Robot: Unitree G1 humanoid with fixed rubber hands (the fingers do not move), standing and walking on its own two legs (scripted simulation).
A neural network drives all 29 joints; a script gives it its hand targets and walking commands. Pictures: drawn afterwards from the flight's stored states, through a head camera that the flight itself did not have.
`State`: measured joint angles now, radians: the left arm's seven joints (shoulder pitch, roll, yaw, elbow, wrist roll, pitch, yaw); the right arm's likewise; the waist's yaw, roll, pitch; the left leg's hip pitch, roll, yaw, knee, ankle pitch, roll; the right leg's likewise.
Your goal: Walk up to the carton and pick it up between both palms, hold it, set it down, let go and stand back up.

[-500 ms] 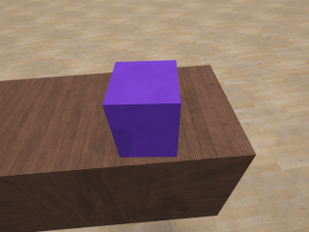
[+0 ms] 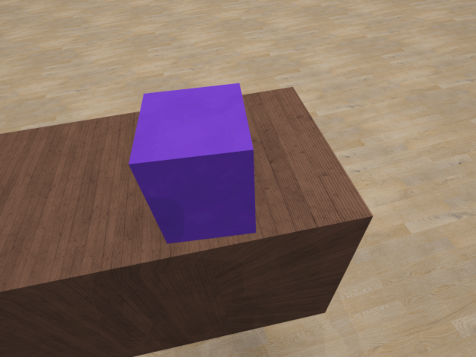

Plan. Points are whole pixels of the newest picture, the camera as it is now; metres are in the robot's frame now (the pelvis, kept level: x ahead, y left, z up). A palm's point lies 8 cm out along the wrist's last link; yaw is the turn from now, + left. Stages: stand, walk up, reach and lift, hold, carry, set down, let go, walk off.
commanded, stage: walk up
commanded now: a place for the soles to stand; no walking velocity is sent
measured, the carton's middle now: (202, 166) +0.51 +0.11 +0.03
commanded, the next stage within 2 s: none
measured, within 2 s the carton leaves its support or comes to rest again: neither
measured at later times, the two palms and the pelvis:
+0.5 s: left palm out of the picture +0.02 +0.38 -0.13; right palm out of the picture +0.07 -0.20 -0.13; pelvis +0.03 +0.09 -0.02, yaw -3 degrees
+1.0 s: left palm out of the picture +0.14 +0.34 -0.13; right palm out of the picture +0.06 -0.20 -0.11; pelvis +0.03 +0.07 -0.01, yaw +3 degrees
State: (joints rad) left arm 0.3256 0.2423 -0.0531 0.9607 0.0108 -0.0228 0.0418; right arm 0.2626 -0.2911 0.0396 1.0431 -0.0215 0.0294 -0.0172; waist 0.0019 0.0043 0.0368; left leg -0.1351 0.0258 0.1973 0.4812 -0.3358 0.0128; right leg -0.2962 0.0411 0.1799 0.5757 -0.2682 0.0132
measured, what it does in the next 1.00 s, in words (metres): steps on the spot: left foot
